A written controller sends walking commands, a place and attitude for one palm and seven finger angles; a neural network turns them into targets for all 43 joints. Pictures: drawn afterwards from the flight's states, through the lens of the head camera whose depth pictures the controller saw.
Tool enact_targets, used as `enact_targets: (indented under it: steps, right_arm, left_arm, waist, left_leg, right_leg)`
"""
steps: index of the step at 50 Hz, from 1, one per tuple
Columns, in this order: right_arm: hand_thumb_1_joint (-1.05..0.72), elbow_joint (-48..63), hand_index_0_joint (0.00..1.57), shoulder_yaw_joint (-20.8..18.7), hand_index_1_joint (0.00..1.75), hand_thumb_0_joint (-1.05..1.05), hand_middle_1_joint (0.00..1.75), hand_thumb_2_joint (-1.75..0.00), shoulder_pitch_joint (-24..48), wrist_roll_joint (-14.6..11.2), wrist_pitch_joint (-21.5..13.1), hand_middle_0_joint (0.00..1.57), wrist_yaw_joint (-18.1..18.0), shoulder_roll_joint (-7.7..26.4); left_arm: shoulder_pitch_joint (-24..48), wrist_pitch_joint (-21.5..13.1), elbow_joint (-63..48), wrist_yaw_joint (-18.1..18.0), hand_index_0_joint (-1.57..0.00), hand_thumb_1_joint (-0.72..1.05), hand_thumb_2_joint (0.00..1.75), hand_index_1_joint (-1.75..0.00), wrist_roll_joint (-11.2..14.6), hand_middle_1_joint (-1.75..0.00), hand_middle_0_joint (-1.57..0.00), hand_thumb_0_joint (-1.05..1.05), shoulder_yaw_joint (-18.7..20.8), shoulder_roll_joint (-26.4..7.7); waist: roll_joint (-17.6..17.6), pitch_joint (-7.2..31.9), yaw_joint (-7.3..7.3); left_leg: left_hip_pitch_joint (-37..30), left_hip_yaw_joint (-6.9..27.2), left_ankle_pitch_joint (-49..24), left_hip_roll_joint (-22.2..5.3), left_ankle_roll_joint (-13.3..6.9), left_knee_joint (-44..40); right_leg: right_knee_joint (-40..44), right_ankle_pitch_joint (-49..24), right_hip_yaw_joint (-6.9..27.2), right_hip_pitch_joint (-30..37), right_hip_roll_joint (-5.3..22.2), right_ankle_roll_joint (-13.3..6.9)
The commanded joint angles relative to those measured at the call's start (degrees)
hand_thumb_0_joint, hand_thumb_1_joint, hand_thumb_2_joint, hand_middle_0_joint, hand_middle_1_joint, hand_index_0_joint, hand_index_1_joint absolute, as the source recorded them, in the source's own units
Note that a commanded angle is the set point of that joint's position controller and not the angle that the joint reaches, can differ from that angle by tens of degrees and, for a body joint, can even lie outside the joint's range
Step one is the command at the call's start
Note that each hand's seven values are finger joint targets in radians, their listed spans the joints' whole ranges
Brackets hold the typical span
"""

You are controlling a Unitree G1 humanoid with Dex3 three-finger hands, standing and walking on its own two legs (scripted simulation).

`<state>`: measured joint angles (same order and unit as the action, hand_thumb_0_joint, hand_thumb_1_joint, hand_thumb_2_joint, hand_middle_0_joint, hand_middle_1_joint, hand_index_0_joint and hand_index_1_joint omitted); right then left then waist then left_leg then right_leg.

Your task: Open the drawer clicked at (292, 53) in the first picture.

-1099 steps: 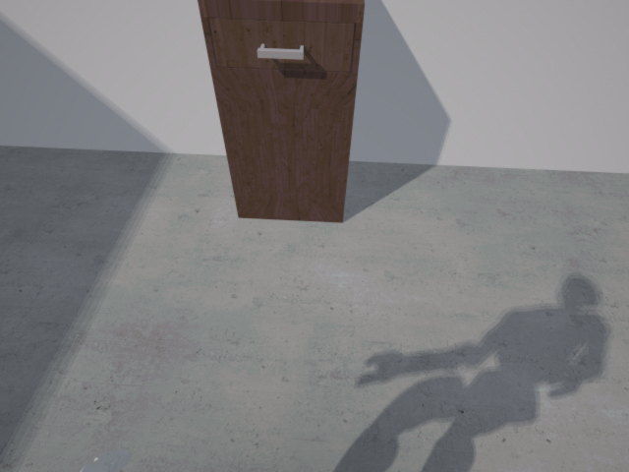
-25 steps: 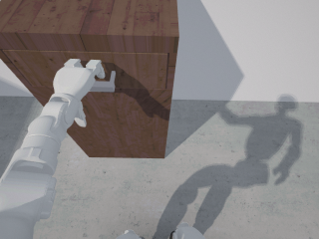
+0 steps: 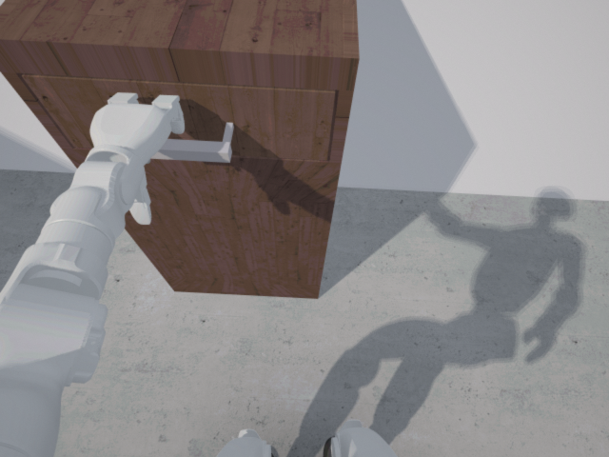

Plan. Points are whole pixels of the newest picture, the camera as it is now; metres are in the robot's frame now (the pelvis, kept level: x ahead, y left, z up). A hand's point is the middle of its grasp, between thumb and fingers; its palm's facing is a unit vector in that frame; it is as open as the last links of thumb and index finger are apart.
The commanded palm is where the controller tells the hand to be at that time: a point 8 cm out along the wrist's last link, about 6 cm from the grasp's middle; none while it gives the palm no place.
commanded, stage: lower the fingers behind the handle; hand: left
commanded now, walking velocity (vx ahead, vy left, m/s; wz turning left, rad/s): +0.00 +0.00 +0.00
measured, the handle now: (186, 138) +0.55 +0.16 +0.04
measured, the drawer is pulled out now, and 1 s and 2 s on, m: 0.00 0.00 0.00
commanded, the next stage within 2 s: lift the fingers back up to retry in 0.58 s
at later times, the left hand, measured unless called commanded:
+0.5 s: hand (151, 158) +0.51 +0.20 +0.05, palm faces -0.09 +0.04 -1.00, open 13.8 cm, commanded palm +0.49 +0.18 +0.07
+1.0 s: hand (154, 157) +0.51 +0.19 +0.06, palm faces -0.07 -0.02 -1.00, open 13.8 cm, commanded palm +0.49 +0.18 +0.12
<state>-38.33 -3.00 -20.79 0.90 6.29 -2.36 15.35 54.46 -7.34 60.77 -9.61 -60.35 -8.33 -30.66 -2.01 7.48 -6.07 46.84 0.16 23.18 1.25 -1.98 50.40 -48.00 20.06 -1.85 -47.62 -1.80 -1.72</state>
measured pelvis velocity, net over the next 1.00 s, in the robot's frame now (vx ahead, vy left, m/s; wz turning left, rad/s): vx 0.00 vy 0.01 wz -0.01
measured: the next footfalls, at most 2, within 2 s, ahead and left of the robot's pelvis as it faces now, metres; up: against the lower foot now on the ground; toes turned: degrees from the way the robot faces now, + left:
none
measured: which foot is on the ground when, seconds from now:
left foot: down 0.00-1.00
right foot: down 0.00-1.00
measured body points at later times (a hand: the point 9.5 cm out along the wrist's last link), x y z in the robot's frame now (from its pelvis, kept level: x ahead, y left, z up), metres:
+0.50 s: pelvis -0.02 +0.01 -0.01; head +0.09 +0.00 +0.43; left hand +0.51 +0.19 +0.11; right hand -0.02 -0.26 -0.14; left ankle +0.00 +0.10 -0.69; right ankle +0.02 -0.10 -0.69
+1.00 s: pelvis +0.00 +0.01 +0.00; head +0.10 +0.01 +0.44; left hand +0.50 +0.19 +0.11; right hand +0.01 -0.26 -0.12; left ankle +0.00 +0.10 -0.69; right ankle +0.02 -0.10 -0.69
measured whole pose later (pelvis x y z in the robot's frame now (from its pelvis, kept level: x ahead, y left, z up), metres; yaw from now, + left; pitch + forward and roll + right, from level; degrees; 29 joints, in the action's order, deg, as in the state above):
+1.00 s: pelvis +0.00 +0.01 +0.00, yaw +0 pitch +19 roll -2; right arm -39.6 -2.7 -21.0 0.6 6.1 -1.4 13.9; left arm 52.5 -3.1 59.4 -12.3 -59.7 -8.2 -27.2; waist -3.2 7.9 -6.5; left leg 45.2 0.0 23.0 1.2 -2.6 49.1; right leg -45.6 19.3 -1.6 -45.5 -2.0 -1.0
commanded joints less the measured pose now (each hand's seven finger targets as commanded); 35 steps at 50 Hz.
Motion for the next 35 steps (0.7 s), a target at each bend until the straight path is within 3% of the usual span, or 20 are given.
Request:
enact_targets:
  steps: [1, 2, 4, 5, 7, 8, 9, 11, 13, 15, 17, 18, 22, 24, 27, 30, 32, 33, 34, 35]
  right_arm:
    - [-0.90, 2.12, 0.20, -3.75, 0.30, 0.00, 0.30, -0.90, -8.08, 0.23, -1.06, 0.20, 0.72, 8.01]
    - [-0.90, 1.87, 0.20, -3.75, 0.30, 0.00, 0.30, -0.90, -8.42, 0.30, -1.02, 0.20, 0.87, 8.19]
    - [-0.90, 1.33, 0.20, -3.85, 0.30, 0.00, 0.30, -0.90, -8.60, 0.26, -0.78, 0.20, 1.15, 8.23]
    - [-0.90, 0.75, 0.20, -3.86, 0.30, 0.00, 0.30, -0.90, -8.84, 0.13, -0.65, 0.20, 1.22, 8.39]
    - [-0.90, 0.47, 0.20, -3.71, 0.30, 0.00, 0.30, -0.90, -8.99, 0.18, -0.47, 0.20, 1.58, 8.39]
    - [-0.90, 0.26, 0.20, -3.78, 0.30, 0.00, 0.30, -0.90, -9.12, 0.04, -0.32, 0.20, 1.64, 8.49]
    - [-0.90, 0.54, 0.20, -3.58, 0.30, 0.00, 0.30, -0.90, -8.88, 0.06, -0.23, 0.20, 1.69, 8.48]
    - [-0.90, 0.57, 0.20, -3.17, 0.30, 0.00, 0.30, -0.90, -8.91, -0.15, 0.23, 0.20, 1.48, 8.92]
    - [-0.90, 0.95, 0.20, -2.82, 0.30, 0.00, 0.30, -0.90, -8.52, -0.43, 0.23, 0.20, 1.27, 8.56]
    - [-0.90, 1.26, 0.20, -2.36, 0.30, 0.00, 0.30, -0.90, -8.30, -0.55, 0.16, 0.20, 0.86, 8.80]
    - [-0.90, 1.80, 0.20, -1.90, 0.30, 0.00, 0.30, -0.90, -8.38, -0.54, 0.03, 0.20, 0.29, 8.99]
    - [-0.90, 2.25, 0.20, -1.66, 0.30, 0.00, 0.30, -0.90, -8.09, -0.63, -0.13, 0.20, 0.14, 8.81]
    - [-0.90, 2.82, 0.20, -1.58, 0.30, 0.00, 0.30, -0.90, -8.33, -0.61, -0.80, 0.20, -0.51, 8.86]
    - [-0.90, 3.01, 0.20, -1.69, 0.30, 0.00, 0.30, -0.90, -8.37, -0.48, -1.19, 0.20, -0.56, 8.61]
    - [-0.90, 2.74, 0.20, -2.16, 0.30, 0.00, 0.30, -0.90, -8.90, -0.31, -1.58, 0.20, -0.33, 8.48]
    - [-0.90, 2.21, 0.20, -2.44, 0.30, 0.00, 0.30, -0.90, -9.26, -0.49, -1.57, 0.20, -0.27, 8.85]
    - [-0.90, 1.94, 0.20, -2.68, 0.30, 0.00, 0.30, -0.90, -9.77, -0.30, -1.79, 0.20, 0.01, 8.67]
    - [-0.90, 1.51, 0.20, -2.77, 0.30, 0.00, 0.30, -0.90, -9.96, -0.47, -1.56, 0.20, 0.10, 8.84]
    - [-0.90, 1.68, 0.20, -2.72, 0.30, 0.00, 0.30, -0.90, -9.84, -0.42, -1.51, 0.20, 0.16, 8.71]
    - [-0.90, 1.45, 0.20, -2.92, 0.30, 0.00, 0.30, -0.90, -9.86, -0.38, -1.47, 0.20, 0.42, 8.68]
  left_arm:
    - [17.45, -3.88, -6.99, -2.36, -0.30, -0.50, 0.30, -1.20, 1.15, -1.20, -0.30, 0.00, -0.97, 2.94]
    - [17.82, -3.32, -7.17, -3.45, -0.30, -0.50, 0.30, -1.20, 0.76, -1.20, -0.30, 0.00, 0.44, 1.11]
    - [19.08, -1.53, -6.09, -5.40, -0.30, -0.50, 0.30, -1.20, -0.29, -1.20, -0.30, 0.00, -0.62, 2.00]
    - [19.71, -0.38, -5.09, -6.41, -0.30, -0.50, 0.30, -1.20, -1.06, -1.20, -0.30, 0.00, 0.82, 0.00]
    - [21.94, 1.75, -4.67, -7.73, -0.30, -0.50, 0.30, -1.20, -1.74, -1.20, -0.30, 0.00, -1.04, 1.59]
    - [21.37, 2.96, -3.55, -8.16, -0.30, -0.50, 0.30, -1.20, -2.20, -1.20, -0.30, 0.00, 0.38, 0.05]
    - [21.55, 4.14, -2.75, -8.25, -0.30, -0.50, 0.30, -1.20, -2.14, -1.20, -0.30, 0.00, -0.82, 1.09]
    - [22.50, 6.23, -1.64, -8.04, -0.30, -0.50, 0.30, -1.20, -1.86, -1.20, -0.30, 0.00, 1.29, -2.20]
    - [25.15, 7.52, -1.09, -7.05, -0.30, -0.50, 0.30, -1.20, -1.58, -1.20, -0.30, 0.00, -1.41, 0.02]
    - [24.67, 8.33, 0.68, -5.95, -0.30, -0.50, 0.30, -1.20, -1.52, -1.20, -0.30, 0.00, -0.58, -1.79]
    - [23.73, 8.08, 1.97, -4.45, -0.30, -0.50, 0.30, -1.20, -0.97, -1.20, -0.30, 0.00, 1.18, -4.37]
    - [23.50, 7.77, 2.04, -3.52, -0.30, -0.50, 0.30, -1.20, -0.51, -1.20, -0.30, 0.00, -0.55, -2.34]
    - [21.46, 4.50, 1.20, -0.82, -0.30, -0.50, 0.30, -1.20, 0.13, -1.20, -0.30, 0.00, 0.11, -3.06]
    - [20.61, 2.69, -0.25, -0.04, -0.30, -0.50, 0.30, -1.20, 0.66, -1.20, -0.30, 0.00, -1.19, -0.74]
    - [19.20, 0.53, -1.88, -0.01, -0.30, -0.50, 0.30, -1.20, 1.26, -1.20, -0.30, 0.00, -1.64, 0.91]
    - [18.55, -0.05, -2.27, -0.86, -0.30, -0.50, 0.30, -1.20, 0.91, -1.20, -0.30, 0.00, 0.43, -1.30]
    - [19.60, -0.20, -3.68, -1.79, -0.30, -0.50, 0.30, -1.20, 0.90, -1.20, -0.30, 0.00, -0.47, -0.15]
    - [19.06, 0.12, -3.08, -2.38, -0.30, -0.50, 0.30, -1.20, 0.51, -1.20, -0.30, 0.00, 0.96, -1.82]
    - [19.39, 0.39, -3.17, -2.81, -0.30, -0.50, 0.30, -1.20, 0.06, -1.20, -0.30, 0.00, -0.21, -0.60]
    - [21.27, 0.70, -5.12, -3.37, -0.30, -0.50, 0.30, -1.20, 0.21, -1.20, -0.30, 0.00, -0.27, -0.53]
  waist:
    - [1.62, 19.99, -4.30]
    - [0.78, 20.68, -3.85]
    - [1.02, 21.17, -4.32]
    - [1.19, 20.08, -4.44]
    - [-0.45, 20.60, -5.00]
    - [-0.77, 20.06, -4.54]
    - [-0.53, 20.26, -4.92]
    - [-0.33, 20.02, -4.77]
    - [-0.32, 18.80, -6.12]
    - [0.13, 17.73, -6.08]
    - [1.07, 17.44, -5.68]
    - [1.19, 16.78, -6.04]
    - [2.25, 16.56, -5.65]
    - [1.94, 16.75, -5.32]
    - [1.80, 17.69, -5.10]
    - [2.99, 16.61, -4.69]
    - [1.67, 18.05, -4.79]
    - [1.81, 17.82, -4.49]
    - [1.42, 18.16, -4.48]
    - [-0.59, 19.26, -4.63]
  left_leg:
    - [-13.02, 1.45, -15.11, -0.49, -0.62, -2.03]
    - [-12.38, 1.40, -15.09, -0.45, -0.54, -1.83]
    - [-11.70, 1.49, -14.32, -0.30, -0.55, -1.41]
    - [-10.87, 1.61, -13.77, -0.40, -0.54, -1.48]
    - [-11.32, 1.69, -13.65, -0.29, -0.52, -1.65]
    - [-11.47, 1.91, -13.51, -0.38, -0.38, -1.89]
    - [-11.12, 1.47, -12.36, -0.20, -0.53, -2.10]
    - [-10.90, 1.70, -11.62, -0.21, -0.58, -3.04]
    - [-11.15, 1.78, -9.31, -0.19, -0.73, -3.73]
    - [-10.33, 1.64, -7.19, -0.17, -0.88, -4.46]
    - [-8.97, 1.39, -6.59, -0.07, -1.08, -4.76]
    - [-8.47, 1.24, -5.53, 0.05, -1.20, -4.93]
    - [-7.53, 1.22, -4.80, -0.16, -1.39, -4.41]
    - [-7.75, 1.33, -5.11, -0.32, -1.32, -4.13]
    - [-8.81, 1.71, -6.49, -0.59, -1.23, -3.34]
    - [-7.21, 1.81, -5.99, -0.73, -1.12, -2.99]
    - [-8.39, 1.76, -7.35, -0.65, -1.15, -2.60]
    - [-8.25, 2.04, -7.57, -0.74, -1.02, -2.67]
    - [-8.37, 2.02, -8.07, -0.60, -0.92, -2.53]
    - [-9.96, 2.01, -8.56, -0.73, -0.82, -2.75]
  right_leg:
    - [3.92, -10.17, 1.12, 3.92, -1.10, -0.78]
    - [3.61, -10.17, 1.10, 4.06, -1.09, -0.69]
    - [3.44, -9.22, 0.97, 3.08, -1.23, -0.69]
    - [3.46, -8.90, 0.92, 2.56, -1.32, -0.80]
    - [3.58, -8.23, 0.75, 2.03, -1.42, -0.75]
    - [3.60, -7.78, 0.54, 1.70, -1.52, -0.96]
    - [4.10, -7.07, 0.59, 2.20, -1.50, -0.73]
    - [4.47, -6.64, 0.46, 3.17, -1.60, -0.86]
    - [5.18, -4.98, 0.37, 2.65, -1.48, -0.52]
    - [5.60, -3.64, 0.34, 3.16, -1.43, -0.45]
    - [5.66, -3.68, 0.48, 4.74, -1.25, -0.30]
    - [5.89, -3.08, 0.53, 4.63, -1.25, -0.24]
    - [5.53, -2.76, 0.95, 4.63, -1.05, -0.17]
    - [5.02, -2.79, 0.82, 3.92, -1.00, -0.27]
    - [4.39, -3.18, 0.76, 2.56, -1.15, -0.37]
    - [3.94, -2.97, 0.84, 1.89, -1.14, -0.50]
    - [3.87, -3.58, 0.87, 1.64, -1.20, -0.47]
    - [3.63, -3.78, 0.74, 1.41, -1.31, -0.66]
    - [3.45, -3.84, 0.69, 1.22, -1.32, -0.63]
    - [3.76, -4.07, 0.74, 1.12, -1.32, -0.69]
